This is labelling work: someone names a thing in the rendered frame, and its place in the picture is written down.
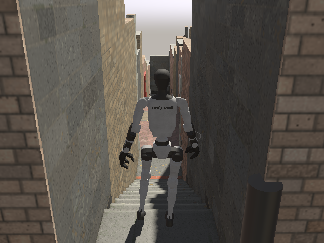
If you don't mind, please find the left robot foot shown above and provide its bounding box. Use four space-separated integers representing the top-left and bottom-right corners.
137 209 146 220

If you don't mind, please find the robot right forearm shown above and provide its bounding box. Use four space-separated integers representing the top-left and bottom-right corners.
186 122 198 148

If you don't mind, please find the left robot hand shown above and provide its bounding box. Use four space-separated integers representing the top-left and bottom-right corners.
119 151 134 169

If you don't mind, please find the robot left upper arm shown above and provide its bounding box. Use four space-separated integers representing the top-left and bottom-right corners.
130 97 149 133

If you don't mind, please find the humanoid robot torso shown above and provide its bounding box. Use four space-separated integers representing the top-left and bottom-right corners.
147 94 177 159

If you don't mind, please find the robot left forearm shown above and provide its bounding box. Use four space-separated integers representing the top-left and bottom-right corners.
121 123 136 153

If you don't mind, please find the robot right upper arm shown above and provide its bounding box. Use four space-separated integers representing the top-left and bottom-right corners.
176 97 193 132

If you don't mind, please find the right robot hand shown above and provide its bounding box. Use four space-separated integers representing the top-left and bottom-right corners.
185 146 200 159

